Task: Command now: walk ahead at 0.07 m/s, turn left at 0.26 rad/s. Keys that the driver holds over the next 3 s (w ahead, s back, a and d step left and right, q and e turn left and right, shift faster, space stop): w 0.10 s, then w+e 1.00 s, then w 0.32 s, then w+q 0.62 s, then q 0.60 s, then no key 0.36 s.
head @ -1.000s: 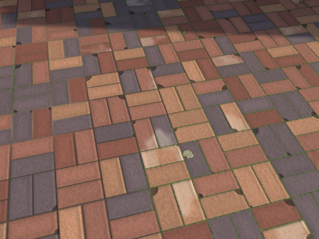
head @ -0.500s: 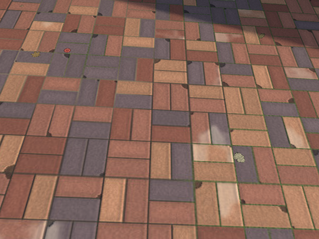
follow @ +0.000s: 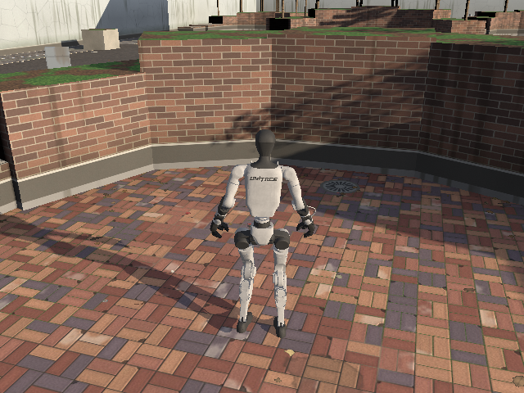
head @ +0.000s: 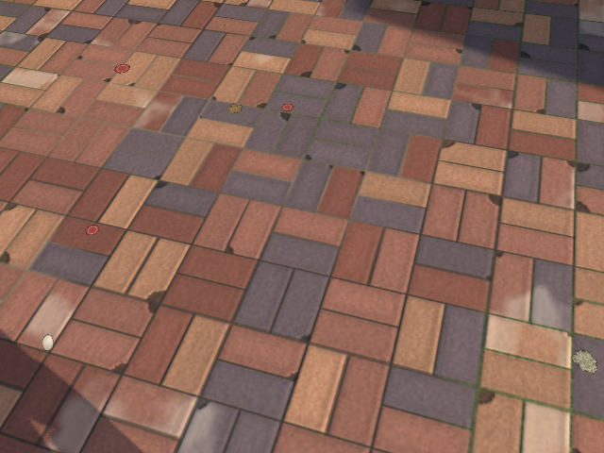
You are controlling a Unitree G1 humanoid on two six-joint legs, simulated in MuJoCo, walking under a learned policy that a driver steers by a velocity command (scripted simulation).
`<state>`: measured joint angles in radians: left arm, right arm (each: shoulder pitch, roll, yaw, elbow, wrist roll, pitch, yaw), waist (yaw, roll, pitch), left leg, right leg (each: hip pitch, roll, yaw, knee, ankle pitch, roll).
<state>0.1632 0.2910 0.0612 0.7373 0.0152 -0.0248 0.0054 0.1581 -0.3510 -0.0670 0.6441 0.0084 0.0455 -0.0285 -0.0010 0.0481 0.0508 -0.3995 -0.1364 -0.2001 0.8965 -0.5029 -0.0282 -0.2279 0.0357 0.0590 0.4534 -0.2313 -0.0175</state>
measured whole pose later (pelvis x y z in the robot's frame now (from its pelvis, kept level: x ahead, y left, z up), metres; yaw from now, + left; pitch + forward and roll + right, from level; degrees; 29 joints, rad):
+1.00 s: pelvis +0.36 -0.08 +0.01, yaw -26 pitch +1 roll +0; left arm 0.31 0.29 0.05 0.69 -0.01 -0.06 -0.01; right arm 0.13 -0.33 -0.04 0.65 -0.02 -0.09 -0.01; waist 0.05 0.03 0.05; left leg -0.68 0.11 -0.10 0.90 -0.12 -0.06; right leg -0.18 0.13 0.10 0.35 -0.17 -0.11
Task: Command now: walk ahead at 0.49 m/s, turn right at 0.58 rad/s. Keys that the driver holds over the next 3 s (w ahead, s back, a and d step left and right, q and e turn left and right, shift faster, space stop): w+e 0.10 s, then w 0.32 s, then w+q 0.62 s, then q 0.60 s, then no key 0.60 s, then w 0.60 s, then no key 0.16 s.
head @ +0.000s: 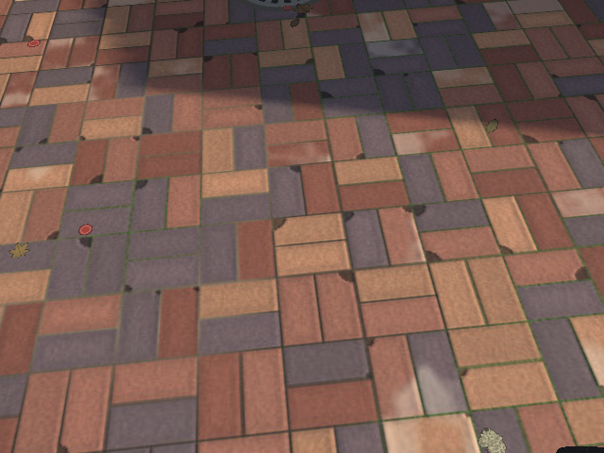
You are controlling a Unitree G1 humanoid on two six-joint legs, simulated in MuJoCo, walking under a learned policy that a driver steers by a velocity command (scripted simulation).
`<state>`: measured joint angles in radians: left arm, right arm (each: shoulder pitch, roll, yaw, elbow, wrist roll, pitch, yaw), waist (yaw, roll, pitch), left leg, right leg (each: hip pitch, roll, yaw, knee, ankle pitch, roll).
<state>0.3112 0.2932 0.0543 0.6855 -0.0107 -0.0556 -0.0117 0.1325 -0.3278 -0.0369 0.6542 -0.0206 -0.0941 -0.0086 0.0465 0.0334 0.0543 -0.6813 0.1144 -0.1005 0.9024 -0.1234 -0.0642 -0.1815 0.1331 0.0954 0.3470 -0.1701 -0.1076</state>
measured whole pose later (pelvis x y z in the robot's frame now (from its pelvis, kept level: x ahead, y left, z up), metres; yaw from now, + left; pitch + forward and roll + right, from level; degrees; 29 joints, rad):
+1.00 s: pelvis +0.53 -0.03 +0.00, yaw +6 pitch +0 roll -2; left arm 0.32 0.28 0.07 0.82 0.01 -0.10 -0.01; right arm 0.19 -0.32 -0.07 0.69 0.02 -0.02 0.01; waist 0.07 0.05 0.03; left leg -0.67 0.10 -0.06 0.91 -0.10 -0.02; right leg -0.04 0.03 -0.15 0.25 -0.22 -0.03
